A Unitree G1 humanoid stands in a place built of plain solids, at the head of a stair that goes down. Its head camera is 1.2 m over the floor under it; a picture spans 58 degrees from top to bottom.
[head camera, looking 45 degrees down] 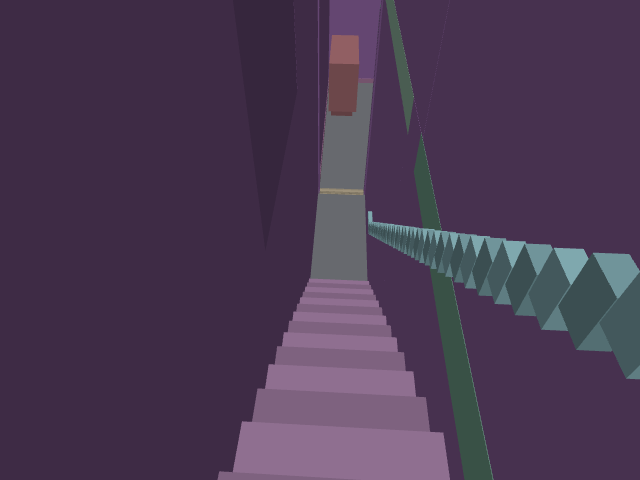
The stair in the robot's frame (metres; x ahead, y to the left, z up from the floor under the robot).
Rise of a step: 0.21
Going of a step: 0.23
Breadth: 0.84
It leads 3 degrees to the right of straight ahead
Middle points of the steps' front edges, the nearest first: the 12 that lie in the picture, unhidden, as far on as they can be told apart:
0.64 -0.08 -0.42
0.88 -0.09 -0.63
1.11 -0.11 -0.84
1.34 -0.12 -1.05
1.58 -0.13 -1.26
1.81 -0.15 -1.47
2.04 -0.16 -1.68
2.28 -0.17 -1.89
2.51 -0.18 -2.10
2.74 -0.20 -2.31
2.98 -0.21 -2.52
3.21 -0.22 -2.73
